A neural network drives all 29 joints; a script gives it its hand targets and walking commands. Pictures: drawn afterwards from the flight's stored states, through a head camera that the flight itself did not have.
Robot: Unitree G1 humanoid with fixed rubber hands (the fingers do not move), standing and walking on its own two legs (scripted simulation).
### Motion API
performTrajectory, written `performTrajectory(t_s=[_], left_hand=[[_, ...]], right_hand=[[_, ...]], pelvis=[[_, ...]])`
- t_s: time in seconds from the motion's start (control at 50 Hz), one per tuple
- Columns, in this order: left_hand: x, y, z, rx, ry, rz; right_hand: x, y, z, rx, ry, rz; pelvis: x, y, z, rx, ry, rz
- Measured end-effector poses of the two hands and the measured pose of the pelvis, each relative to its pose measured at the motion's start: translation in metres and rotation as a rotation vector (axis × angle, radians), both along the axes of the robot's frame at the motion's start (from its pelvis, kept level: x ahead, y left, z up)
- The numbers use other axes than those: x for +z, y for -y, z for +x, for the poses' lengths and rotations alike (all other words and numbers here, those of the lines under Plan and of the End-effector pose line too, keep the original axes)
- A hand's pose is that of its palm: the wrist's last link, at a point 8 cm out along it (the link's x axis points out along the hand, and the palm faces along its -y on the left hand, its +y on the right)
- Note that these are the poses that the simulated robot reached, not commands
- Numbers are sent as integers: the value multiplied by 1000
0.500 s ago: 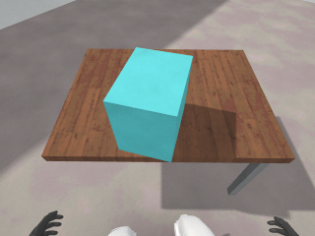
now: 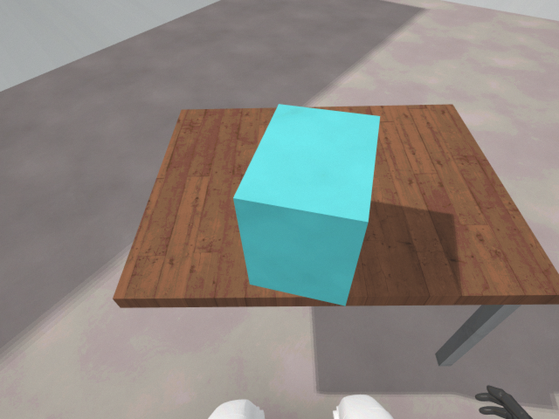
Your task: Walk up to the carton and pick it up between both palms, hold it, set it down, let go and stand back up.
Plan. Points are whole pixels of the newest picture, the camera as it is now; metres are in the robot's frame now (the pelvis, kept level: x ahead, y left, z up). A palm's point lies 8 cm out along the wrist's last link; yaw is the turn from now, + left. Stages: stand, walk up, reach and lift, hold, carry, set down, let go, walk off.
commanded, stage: walk up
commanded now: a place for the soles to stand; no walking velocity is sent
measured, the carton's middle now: (311, 204) +0.49 -0.06 -0.02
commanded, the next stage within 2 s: none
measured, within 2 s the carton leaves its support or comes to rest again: neither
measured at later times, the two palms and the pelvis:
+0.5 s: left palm (79, 408) +0.16 +0.31 -0.07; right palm out of the picture +0.04 -0.32 -0.07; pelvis +0.01 +0.01 +0.00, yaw -7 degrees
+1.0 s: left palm (82, 399) +0.17 +0.30 -0.07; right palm out of the picture +0.05 -0.32 -0.07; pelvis +0.01 +0.01 +0.00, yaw -6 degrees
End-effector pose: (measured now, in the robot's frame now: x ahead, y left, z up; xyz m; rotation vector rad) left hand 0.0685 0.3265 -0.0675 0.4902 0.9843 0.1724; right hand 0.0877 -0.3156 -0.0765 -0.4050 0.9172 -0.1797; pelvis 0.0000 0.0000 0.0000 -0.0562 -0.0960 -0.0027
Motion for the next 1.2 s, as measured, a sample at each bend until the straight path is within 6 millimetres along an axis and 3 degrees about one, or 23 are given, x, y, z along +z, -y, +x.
performTrajectory(t_s=[0.16,0.36,0.46,0.56,0.66,0.84,1.2], left_hand=[[-9,-11,53,-81,13,-49],[-16,11,95,-144,49,-73],[-8,21,94,-146,57,-47],[1,18,84,-133,77,-31],[3,12,86,-130,82,-36],[0,23,88,-137,62,-56],[-6,25,114,-136,39,-71]], right_hand=[[19,-12,-27,-74,-67,-51],[20,0,-44,-144,-71,-71],[7,7,-49,-158,-72,-32],[6,7,-47,-154,-47,-18],[4,-2,-51,-136,-45,-21],[4,7,-49,-138,-48,-21],[10,9,-31,-152,-50,-47]], pelvis=[[7,-23,9,-58,-39,3],[2,-17,10,-108,-50,45],[1,-7,7,-114,-32,52],[3,-6,4,-104,-6,60],[2,-14,0,-102,-9,53],[3,-6,2,-101,-15,65],[4,-7,21,-102,-43,61]])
